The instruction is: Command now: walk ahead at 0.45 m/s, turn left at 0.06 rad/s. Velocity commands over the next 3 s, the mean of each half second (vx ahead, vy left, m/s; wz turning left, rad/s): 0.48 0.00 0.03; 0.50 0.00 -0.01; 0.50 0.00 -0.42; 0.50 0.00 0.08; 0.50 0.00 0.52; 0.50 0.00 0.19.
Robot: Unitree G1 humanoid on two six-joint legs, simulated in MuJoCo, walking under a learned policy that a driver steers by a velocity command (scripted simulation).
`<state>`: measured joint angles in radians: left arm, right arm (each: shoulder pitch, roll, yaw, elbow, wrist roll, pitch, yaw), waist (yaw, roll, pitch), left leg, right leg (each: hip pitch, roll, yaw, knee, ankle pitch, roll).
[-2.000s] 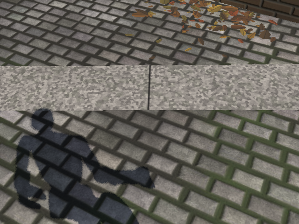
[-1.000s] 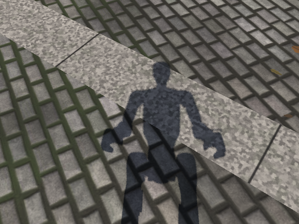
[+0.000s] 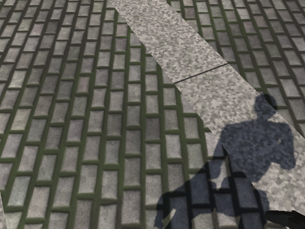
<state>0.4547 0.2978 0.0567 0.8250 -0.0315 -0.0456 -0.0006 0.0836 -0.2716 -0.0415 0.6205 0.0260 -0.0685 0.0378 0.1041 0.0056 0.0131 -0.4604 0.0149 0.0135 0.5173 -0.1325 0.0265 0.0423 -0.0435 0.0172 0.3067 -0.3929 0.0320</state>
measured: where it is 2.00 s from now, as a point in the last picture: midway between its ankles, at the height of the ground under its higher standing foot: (192, 111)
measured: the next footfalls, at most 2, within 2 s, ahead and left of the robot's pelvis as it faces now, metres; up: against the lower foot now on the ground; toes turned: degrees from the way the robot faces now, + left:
left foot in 0.02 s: +0.14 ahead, +0.12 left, +0.00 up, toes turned +1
right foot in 0.54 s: +0.47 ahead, -0.11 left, +0.00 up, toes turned -2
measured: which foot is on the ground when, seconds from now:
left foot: up 0.00-0.00, down 0.02-0.54, up 0.56-1.00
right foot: down 0.00-0.02, up 0.04-0.52, down 0.54-1.00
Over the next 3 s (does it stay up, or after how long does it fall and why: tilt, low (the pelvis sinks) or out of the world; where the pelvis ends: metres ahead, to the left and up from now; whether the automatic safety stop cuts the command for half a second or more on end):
stays up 1.64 -0.10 0.01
